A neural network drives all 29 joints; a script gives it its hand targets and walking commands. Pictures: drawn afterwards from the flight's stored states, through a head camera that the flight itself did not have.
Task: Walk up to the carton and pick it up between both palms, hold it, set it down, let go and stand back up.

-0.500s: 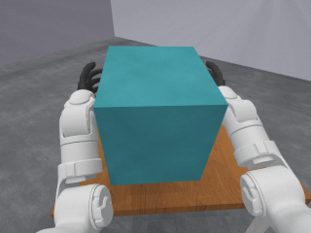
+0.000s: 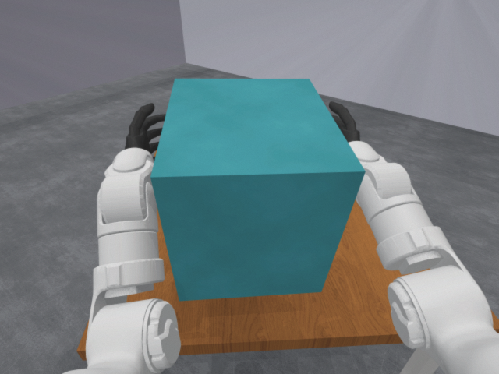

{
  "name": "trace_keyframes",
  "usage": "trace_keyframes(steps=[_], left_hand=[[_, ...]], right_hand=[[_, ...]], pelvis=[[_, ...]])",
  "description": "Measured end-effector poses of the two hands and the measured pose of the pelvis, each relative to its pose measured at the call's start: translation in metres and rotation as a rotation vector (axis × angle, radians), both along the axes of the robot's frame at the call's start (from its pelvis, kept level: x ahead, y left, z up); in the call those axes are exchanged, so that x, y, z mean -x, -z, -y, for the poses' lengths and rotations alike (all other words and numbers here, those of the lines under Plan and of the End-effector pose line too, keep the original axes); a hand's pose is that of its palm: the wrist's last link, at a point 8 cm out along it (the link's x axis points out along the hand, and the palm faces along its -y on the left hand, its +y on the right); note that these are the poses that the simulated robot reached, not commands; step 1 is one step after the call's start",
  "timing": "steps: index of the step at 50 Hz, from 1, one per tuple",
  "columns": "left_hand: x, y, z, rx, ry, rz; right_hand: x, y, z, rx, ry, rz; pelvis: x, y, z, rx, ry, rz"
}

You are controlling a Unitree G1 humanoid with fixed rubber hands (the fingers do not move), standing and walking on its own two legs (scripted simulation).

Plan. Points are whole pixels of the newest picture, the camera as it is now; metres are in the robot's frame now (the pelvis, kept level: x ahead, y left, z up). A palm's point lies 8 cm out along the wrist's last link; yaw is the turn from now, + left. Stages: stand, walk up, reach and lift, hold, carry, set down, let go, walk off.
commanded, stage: hold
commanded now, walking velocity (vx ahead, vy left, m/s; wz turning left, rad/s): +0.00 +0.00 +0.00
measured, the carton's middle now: (247, 184) +0.35 +0.00 +0.20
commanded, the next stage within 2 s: none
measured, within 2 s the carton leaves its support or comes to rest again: neither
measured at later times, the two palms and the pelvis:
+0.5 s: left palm (139, 154) +0.36 +0.16 +0.26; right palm (349, 152) +0.36 -0.15 +0.25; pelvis -0.01 +0.01 +0.00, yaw -1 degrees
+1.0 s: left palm (142, 161) +0.36 +0.15 +0.25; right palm (347, 156) +0.36 -0.16 +0.24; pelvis +0.00 +0.00 +0.00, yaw +0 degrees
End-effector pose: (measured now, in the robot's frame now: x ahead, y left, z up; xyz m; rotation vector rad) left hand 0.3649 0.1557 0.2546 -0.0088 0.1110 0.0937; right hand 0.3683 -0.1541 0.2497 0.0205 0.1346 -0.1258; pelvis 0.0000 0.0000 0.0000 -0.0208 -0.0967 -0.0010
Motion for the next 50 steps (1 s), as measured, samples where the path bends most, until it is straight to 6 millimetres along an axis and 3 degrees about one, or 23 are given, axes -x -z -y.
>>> trace_keyframes(steps=[19,28,50], left_hand=[[0.005,-0.001,0.003,0.002,0.021,-0.014],[0.008,-0.008,-0.001,0.013,0.006,0.015],[0.004,0.007,0.002,0.000,0.007,-0.013]], right_hand=[[0.011,0.004,0.003,-0.037,0.025,-0.016],[0.012,-0.005,-0.001,-0.020,0.012,0.013],[0.007,0.008,0.001,-0.013,0.010,-0.017]], pelvis=[[0.006,0.000,-0.006,-0.002,0.011,0.022],[0.011,0.000,-0.004,-0.004,0.017,0.000],[0.003,0.000,-0.003,0.001,0.000,0.015]])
